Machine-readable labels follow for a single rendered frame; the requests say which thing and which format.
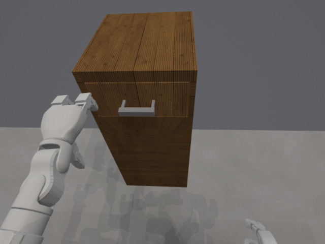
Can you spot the robot left hand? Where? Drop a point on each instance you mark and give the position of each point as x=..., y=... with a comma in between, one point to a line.
x=64, y=120

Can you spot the drawer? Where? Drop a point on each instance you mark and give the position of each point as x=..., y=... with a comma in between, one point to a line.
x=170, y=97

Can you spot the cabinet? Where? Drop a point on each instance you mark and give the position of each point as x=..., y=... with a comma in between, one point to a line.
x=145, y=47

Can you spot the robot right hand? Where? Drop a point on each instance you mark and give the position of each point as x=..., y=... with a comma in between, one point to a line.
x=263, y=236

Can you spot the handle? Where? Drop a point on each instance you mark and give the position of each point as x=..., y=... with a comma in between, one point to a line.
x=136, y=111

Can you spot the left robot forearm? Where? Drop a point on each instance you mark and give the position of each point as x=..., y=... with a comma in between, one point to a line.
x=41, y=190

